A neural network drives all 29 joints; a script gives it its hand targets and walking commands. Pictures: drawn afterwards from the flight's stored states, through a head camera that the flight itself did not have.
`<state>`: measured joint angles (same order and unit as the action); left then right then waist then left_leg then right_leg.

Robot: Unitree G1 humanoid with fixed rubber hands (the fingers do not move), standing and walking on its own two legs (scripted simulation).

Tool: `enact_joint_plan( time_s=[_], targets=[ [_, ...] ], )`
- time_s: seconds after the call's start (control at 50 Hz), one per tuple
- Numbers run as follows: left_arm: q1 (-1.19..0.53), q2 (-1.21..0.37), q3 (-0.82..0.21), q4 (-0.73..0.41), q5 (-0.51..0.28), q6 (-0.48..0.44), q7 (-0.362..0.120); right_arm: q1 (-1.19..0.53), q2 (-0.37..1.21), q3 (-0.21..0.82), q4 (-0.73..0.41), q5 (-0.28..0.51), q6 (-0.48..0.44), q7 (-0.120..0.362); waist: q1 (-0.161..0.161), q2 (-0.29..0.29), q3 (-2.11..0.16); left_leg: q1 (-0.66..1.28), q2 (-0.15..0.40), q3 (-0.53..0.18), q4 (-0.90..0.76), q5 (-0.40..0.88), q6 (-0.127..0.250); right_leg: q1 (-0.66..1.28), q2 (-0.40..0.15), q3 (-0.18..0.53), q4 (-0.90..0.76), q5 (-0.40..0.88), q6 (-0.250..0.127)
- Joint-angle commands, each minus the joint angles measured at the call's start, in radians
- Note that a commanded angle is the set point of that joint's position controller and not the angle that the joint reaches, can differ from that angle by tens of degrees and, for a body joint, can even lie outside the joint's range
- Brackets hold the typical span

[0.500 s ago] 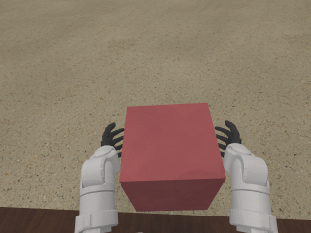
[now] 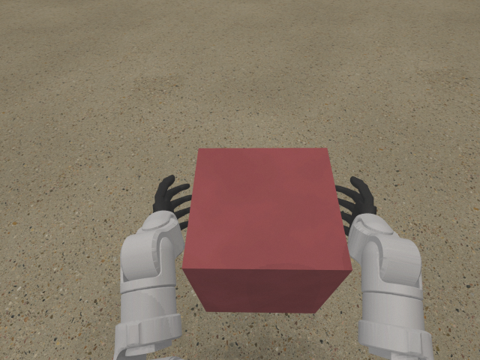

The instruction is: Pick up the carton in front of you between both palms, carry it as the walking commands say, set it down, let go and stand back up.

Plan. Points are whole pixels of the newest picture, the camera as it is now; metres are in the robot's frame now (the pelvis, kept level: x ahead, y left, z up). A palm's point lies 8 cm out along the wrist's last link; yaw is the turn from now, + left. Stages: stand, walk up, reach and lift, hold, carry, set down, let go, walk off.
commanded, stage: carry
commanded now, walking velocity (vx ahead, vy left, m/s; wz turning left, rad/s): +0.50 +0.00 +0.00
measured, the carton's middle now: (261, 237) +0.34 -0.01 +0.02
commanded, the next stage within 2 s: none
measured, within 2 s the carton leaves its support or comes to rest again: neither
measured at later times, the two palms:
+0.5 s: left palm (196, 125) +0.61 +0.13 +0.06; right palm (328, 120) +0.62 -0.18 +0.06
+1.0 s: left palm (189, 67) +0.84 +0.16 +0.09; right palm (299, 65) +0.83 -0.14 +0.09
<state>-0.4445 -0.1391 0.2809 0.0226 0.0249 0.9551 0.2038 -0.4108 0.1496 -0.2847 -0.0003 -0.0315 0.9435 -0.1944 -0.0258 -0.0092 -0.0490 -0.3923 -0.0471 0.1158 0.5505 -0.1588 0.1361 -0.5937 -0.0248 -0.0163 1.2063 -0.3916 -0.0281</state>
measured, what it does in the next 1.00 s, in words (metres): walks ahead: right foot, then left foot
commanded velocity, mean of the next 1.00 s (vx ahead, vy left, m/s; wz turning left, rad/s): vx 0.43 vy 0.00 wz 0.00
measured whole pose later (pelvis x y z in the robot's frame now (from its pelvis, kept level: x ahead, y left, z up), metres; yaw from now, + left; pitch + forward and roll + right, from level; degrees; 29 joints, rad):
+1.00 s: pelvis +0.59 +0.01 +0.01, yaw -1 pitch +4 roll -1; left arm 0.02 -0.13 0.06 -0.45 0.00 1.12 0.16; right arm 0.04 0.13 -0.06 -0.46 0.00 1.10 -0.16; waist -0.01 -0.01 -0.10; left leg -0.20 0.04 0.19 0.33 -0.20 0.05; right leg -0.51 -0.07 -0.09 0.90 -0.33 0.02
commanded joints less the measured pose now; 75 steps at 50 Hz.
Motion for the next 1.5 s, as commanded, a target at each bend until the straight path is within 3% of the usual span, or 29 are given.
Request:
enact_joint_plan(
  time_s=[0.0, 0.2, 0.24, 0.28, 0.3, 0.32, 0.34, 0.36, 0.38, 0.4, 0.48, 0.68, 0.76, 0.78, 0.8, 0.82, 0.88, 0.92, 1.0, 1.06, 1.14, 1.16, 1.18, 1.2, 1.24, 1.3, 1.32, 1.38, 1.48],
  targets=[
    [-0.537, -0.745, -0.573, -0.059, -0.093, -0.035, -0.003, -0.649, 0.743, 0.634, -0.109, 0.189, -0.036, 0.018, -0.005, 0.096, -0.382, 0.388, 0.282, -0.344, -0.185, 0.270, 0.099, -0.137, -0.036, -0.003, -0.096, 0.080, 0.016],
    [-0.480, -0.665, -0.568, -0.077, -0.081, -0.033, 0.009, -0.533, 0.681, 0.620, -0.079, 0.157, -0.031, 0.000, -0.061, 0.122, -0.287, 0.500, 0.194, -0.172, -0.118, 0.566, 0.038, -0.079, 0.033, -0.104, -0.614, 0.394, -0.024],
    [-0.473, -0.664, -0.561, -0.054, -0.075, -0.024, 0.004, -0.525, 0.683, 0.616, -0.055, 0.144, -0.024, -0.003, -0.037, 0.145, -0.285, 0.462, 0.201, -0.143, -0.068, 0.654, 0.009, 0.081, 0.057, -0.129, -0.716, 0.428, -0.050],
    [-0.436, -0.659, -0.540, -0.012, -0.059, -0.022, 0.001, -0.521, 0.689, 0.611, -0.035, 0.134, -0.016, -0.005, 0.034, 0.102, -0.370, 0.351, 0.164, -0.058, 0.158, 0.634, -0.052, 0.424, 0.072, -0.163, -0.800, 0.479, -0.062],
    [-0.417, -0.660, -0.525, 0.001, -0.051, -0.021, -0.001, -0.536, 0.688, 0.608, -0.037, 0.129, -0.012, -0.007, 0.063, 0.018, -0.453, 0.164, 0.141, -0.049, 0.362, 0.298, -0.082, 0.666, -0.084, 0.032, -0.747, 0.523, -0.083],
    [-0.458, -0.630, -0.514, 0.005, -0.048, -0.020, 0.003, -0.535, 0.715, 0.610, -0.021, 0.126, -0.005, -0.005, 0.057, -0.235, -0.571, -0.171, 0.027, -0.059, 0.691, -0.276, -0.138, 0.996, -0.402, 0.461, -0.678, 0.662, -0.258],
    [-0.409, -0.670, -0.526, 0.023, -0.061, -0.024, 0.003, -0.528, 0.714, 0.607, -0.037, 0.121, -0.006, -0.004, 0.093, -0.241, -0.577, -0.342, -0.018, -0.116, 0.826, -0.394, -0.129, 0.992, -0.385, 0.618, -0.785, 0.412, -0.311],
    [-0.449, -0.708, -0.536, 0.004, -0.077, -0.032, -0.005, -0.576, 0.742, 0.604, -0.048, 0.125, -0.011, -0.005, 0.088, -0.186, -0.505, -0.404, 0.038, -0.149, 0.842, -0.347, -0.111, 0.915, -0.342, 0.555, -0.819, 0.316, -0.277],
    [-0.509, -0.765, -0.565, -0.015, -0.100, -0.039, -0.017, -0.611, 0.765, 0.596, -0.054, 0.120, -0.018, -0.004, 0.073, -0.070, -0.448, -0.388, 0.067, -0.153, 0.794, -0.282, -0.108, 0.815, -0.315, 0.480, -0.847, 0.344, -0.239],
    [-0.569, -0.800, -0.600, -0.050, -0.128, -0.052, -0.028, -0.618, 0.780, 0.589, -0.050, 0.113, -0.026, -0.002, 0.054, -0.028, -0.406, -0.355, 0.101, -0.147, 0.729, -0.243, -0.110, 0.726, -0.305, 0.408, -0.865, 0.404, -0.212],
    [-0.600, -0.817, -0.653, -0.116, -0.170, -0.086, -0.049, -0.566, 0.790, 0.601, -0.044, 0.092, -0.060, 0.002, 0.029, -0.077, -0.405, -0.243, 0.123, -0.095, 0.497, -0.169, -0.139, 0.623, -0.245, 0.215, -0.938, 0.387, -0.170],
    [-0.223, -0.712, -0.679, -0.270, -0.141, -0.018, -0.040, -0.278, 0.726, 0.691, -0.237, 0.136, -0.001, 0.016, 0.058, -0.131, -0.281, -0.174, 0.069, 0.041, -0.041, 0.094, -0.154, 0.760, -0.178, -0.004, -0.915, 0.740, -0.093],
    [-0.058, -0.702, -0.703, -0.397, -0.158, 0.053, -0.041, -0.109, 0.711, 0.712, -0.363, 0.178, 0.071, 0.028, 0.029, -0.095, -0.352, 0.298, 0.045, 0.111, -0.184, 0.101, -0.118, 0.588, -0.136, -0.115, -0.637, 0.793, -0.019],
    [-0.039, -0.685, -0.709, -0.430, -0.159, 0.075, -0.042, -0.054, 0.698, 0.705, -0.381, 0.172, 0.090, 0.030, 0.008, 0.003, -0.422, 0.527, 0.206, -0.102, -0.179, 0.065, -0.078, 0.394, -0.116, -0.122, -0.423, 0.497, 0.019],
    [-0.006, -0.681, -0.727, -0.467, -0.179, 0.098, -0.048, -0.034, 0.685, 0.702, -0.390, 0.167, 0.103, 0.027, 0.004, 0.256, -0.492, 0.764, 0.463, -0.525, -0.218, 0.062, 0.071, 0.065, -0.007, -0.106, -0.166, 0.160, 0.051],
    [-0.015, -0.683, -0.755, -0.505, -0.197, 0.112, -0.056, 0.018, 0.707, 0.698, -0.394, 0.168, 0.115, 0.031, 0.002, 0.268, -0.408, 0.745, 0.486, -0.599, -0.271, 0.123, 0.117, -0.113, 0.028, -0.037, -0.031, -0.110, 0.037],
    [0.000, -0.765, -0.786, -0.570, -0.223, 0.129, -0.085, 0.008, 0.778, 0.741, -0.515, 0.190, 0.135, 0.062, 0.012, 0.042, -0.300, 0.530, 0.423, -0.351, -0.293, 0.275, 0.042, -0.105, -0.088, 0.022, -0.068, -0.011, 0.020],
    [0.031, -0.802, -0.802, -0.606, -0.222, 0.132, -0.097, 0.005, 0.799, 0.767, -0.579, 0.209, 0.139, 0.084, 0.022, 0.087, -0.278, 0.413, 0.366, -0.180, -0.324, 0.341, -0.014, 0.013, -0.081, -0.034, -0.238, 0.046, 0.038],
    [0.138, -0.764, -0.810, -0.634, -0.194, 0.144, -0.092, 0.097, 0.729, 0.783, -0.628, 0.214, 0.154, 0.099, 0.023, 0.178, -0.249, 0.369, 0.281, 0.004, -0.283, 0.589, -0.042, 0.101, -0.023, -0.129, -0.503, 0.167, 0.058],
    [0.175, -0.682, -0.805, -0.649, -0.181, 0.165, -0.080, 0.166, 0.651, 0.770, -0.623, 0.192, 0.171, 0.088, 0.011, 0.194, -0.225, 0.354, 0.272, 0.046, -0.242, 0.624, -0.056, 0.158, -0.002, -0.162, -0.614, 0.310, 0.053],
    [0.187, -0.577, -0.761, -0.621, -0.164, 0.188, -0.067, 0.143, 0.566, 0.746, -0.600, 0.168, 0.197, 0.066, 0.030, 0.116, -0.173, 0.218, 0.227, 0.082, -0.083, 0.362, -0.123, 0.391, -0.014, -0.185, -0.840, 0.544, 0.048],
    [0.183, -0.549, -0.742, -0.611, -0.160, 0.195, -0.063, 0.139, 0.543, 0.738, -0.587, 0.162, 0.203, 0.057, 0.030, 0.085, -0.191, 0.150, 0.214, 0.076, -0.032, 0.237, -0.154, 0.507, -0.091, -0.126, -0.827, 0.674, 0.040],
    [0.179, -0.523, -0.724, -0.596, -0.158, 0.200, -0.058, 0.137, 0.524, 0.736, -0.575, 0.161, 0.211, 0.049, 0.025, -0.038, -0.229, 0.061, 0.167, 0.065, 0.063, -0.023, -0.181, 0.624, -0.231, 0.016, -0.752, 1.044, -0.014],
    [0.180, -0.525, -0.716, -0.581, -0.159, 0.199, -0.053, 0.145, 0.523, 0.744, -0.578, 0.170, 0.218, 0.043, 0.029, -0.154, -0.308, 0.005, 0.138, 0.011, 0.106, -0.260, -0.192, 0.730, -0.324, 0.120, -0.743, 1.099, -0.111],
    [0.191, -0.573, -0.703, -0.541, -0.155, 0.191, -0.056, 0.105, 0.550, 0.764, -0.585, 0.180, 0.220, 0.046, 0.022, -0.179, -0.326, 0.081, 0.126, -0.002, 0.047, -0.392, -0.180, 0.626, -0.322, 0.159, -0.859, 0.832, -0.129],
    [0.155, -0.634, -0.716, -0.499, -0.149, 0.171, -0.088, 0.075, 0.626, 0.779, -0.532, 0.171, 0.199, 0.074, 0.022, -0.097, -0.301, 0.203, 0.160, -0.023, -0.171, -0.177, -0.167, 0.515, -0.219, 0.020, -0.841, 0.549, -0.033],
    [0.126, -0.644, -0.725, -0.490, -0.149, 0.164, -0.103, 0.058, 0.639, 0.780, -0.511, 0.162, 0.189, 0.086, 0.024, -0.047, -0.290, 0.196, 0.186, -0.038, -0.154, -0.101, -0.167, 0.517, -0.192, -0.022, -0.801, 0.570, -0.019],
    [0.083, -0.642, -0.760, -0.465, -0.158, 0.139, -0.141, 0.043, 0.621, 0.778, -0.469, 0.148, 0.163, 0.122, 0.023, 0.008, -0.319, 0.227, 0.199, -0.033, -0.087, 0.106, -0.168, 0.515, -0.164, -0.043, -0.704, 0.742, -0.034],
    [0.064, -0.598, -0.749, -0.386, -0.135, 0.105, -0.182, 0.045, 0.575, 0.754, -0.379, 0.115, 0.125, 0.163, 0.024, 0.019, -0.307, 0.215, 0.200, -0.038, -0.057, 0.204, -0.157, 0.488, -0.156, -0.065, -0.648, 0.745, -0.042]
  ],
)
